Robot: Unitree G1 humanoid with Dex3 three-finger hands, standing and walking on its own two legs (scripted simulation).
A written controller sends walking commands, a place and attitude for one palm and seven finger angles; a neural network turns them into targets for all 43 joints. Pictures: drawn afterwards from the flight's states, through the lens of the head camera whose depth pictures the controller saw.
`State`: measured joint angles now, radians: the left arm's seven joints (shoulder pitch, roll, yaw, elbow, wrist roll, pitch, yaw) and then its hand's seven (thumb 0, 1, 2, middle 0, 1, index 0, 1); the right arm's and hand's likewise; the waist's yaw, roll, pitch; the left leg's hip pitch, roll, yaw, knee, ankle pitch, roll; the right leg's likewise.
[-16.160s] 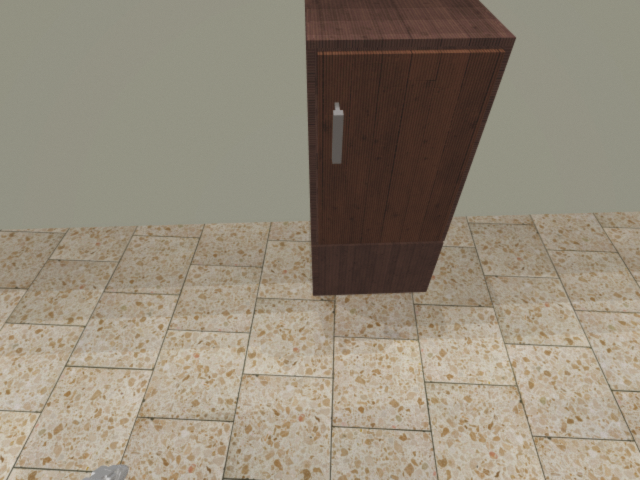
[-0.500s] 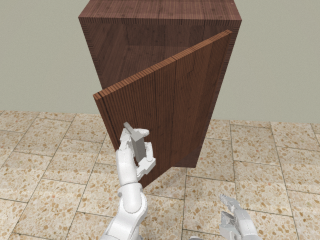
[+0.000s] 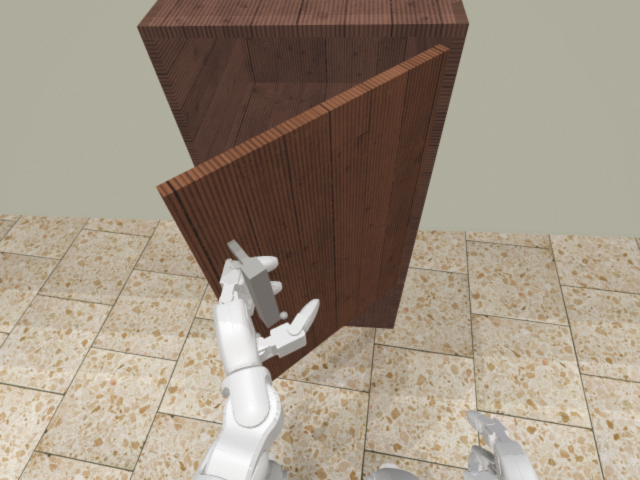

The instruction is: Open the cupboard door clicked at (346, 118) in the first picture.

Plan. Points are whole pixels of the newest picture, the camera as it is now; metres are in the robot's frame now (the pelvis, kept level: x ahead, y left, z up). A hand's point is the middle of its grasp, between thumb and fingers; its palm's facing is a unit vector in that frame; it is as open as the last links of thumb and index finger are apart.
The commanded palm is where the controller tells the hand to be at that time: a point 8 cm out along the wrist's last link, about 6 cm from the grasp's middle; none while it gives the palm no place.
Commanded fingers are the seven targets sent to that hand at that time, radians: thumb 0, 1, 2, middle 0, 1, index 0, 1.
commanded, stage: open thumb and fingers to let go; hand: left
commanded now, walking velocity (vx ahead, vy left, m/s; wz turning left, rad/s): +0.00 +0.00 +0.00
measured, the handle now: (253, 284) +0.35 +0.10 +0.04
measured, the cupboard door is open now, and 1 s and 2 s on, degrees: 43 49 47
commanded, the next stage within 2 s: slide the hand sideways off the handle in 0.46 s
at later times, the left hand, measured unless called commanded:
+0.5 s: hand (280, 313) +0.31 +0.06 +0.04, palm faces +0.22 -0.97 -0.04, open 14.7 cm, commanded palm +0.27 +0.09 +0.04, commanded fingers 0.00 -0.50 0.30 -0.15 -0.30 -0.15 -0.30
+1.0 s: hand (286, 357) +0.26 +0.05 +0.05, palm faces -0.18 -0.98 +0.01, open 16.1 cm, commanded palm +0.23 +0.12 +0.04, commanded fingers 0.00 -0.50 0.30 -0.15 -0.30 -0.15 -0.30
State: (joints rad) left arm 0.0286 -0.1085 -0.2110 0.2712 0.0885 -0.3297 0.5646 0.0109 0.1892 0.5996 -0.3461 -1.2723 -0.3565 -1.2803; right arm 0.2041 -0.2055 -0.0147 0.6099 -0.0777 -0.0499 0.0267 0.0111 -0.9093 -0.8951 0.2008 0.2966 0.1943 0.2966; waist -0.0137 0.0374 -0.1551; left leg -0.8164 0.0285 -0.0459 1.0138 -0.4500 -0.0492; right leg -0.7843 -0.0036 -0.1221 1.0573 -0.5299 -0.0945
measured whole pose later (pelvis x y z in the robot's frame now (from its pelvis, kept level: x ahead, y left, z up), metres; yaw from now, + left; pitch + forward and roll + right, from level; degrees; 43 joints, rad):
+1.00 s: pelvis -0.01 +0.05 -0.01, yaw -3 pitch +13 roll +0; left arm 0.15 -0.02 -0.34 0.10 0.06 -0.33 0.21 -0.01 -0.50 0.30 -0.19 -0.32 -0.19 -0.33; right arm 0.25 -0.20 0.02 0.46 -0.02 -0.01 0.04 0.01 -0.91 -0.89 0.20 0.30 0.20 0.30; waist -0.02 0.03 -0.13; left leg -0.85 0.02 0.02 1.11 -0.49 0.00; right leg -0.82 -0.02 -0.05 1.12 -0.53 -0.03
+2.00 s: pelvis -0.01 +0.04 -0.03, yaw -2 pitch +14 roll -1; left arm 0.54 0.16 -0.11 -0.29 -0.12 -0.33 -0.08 -0.01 -0.50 0.30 -0.15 -0.30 -0.15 -0.31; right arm 0.25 -0.21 0.00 0.39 0.02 -0.04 -0.03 0.01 -0.91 -0.89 0.20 0.30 0.20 0.30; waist 0.01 0.06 -0.15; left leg -0.91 0.03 -0.02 1.21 -0.55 -0.02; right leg -0.86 0.00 -0.09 1.19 -0.58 -0.04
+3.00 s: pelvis +0.03 +0.07 +0.07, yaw -4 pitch -3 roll -1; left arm 0.52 0.35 0.27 -0.44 -0.05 -0.03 0.12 0.01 0.49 0.73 -0.20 -0.30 -0.19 -0.30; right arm 0.22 -0.23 0.05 0.59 0.01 -0.11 -0.09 0.01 -0.91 -0.89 0.20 0.30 0.20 0.30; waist 0.07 0.07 -0.01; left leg -0.17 0.00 0.04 0.52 -0.29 0.03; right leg -0.12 -0.01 -0.03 0.47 -0.29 0.01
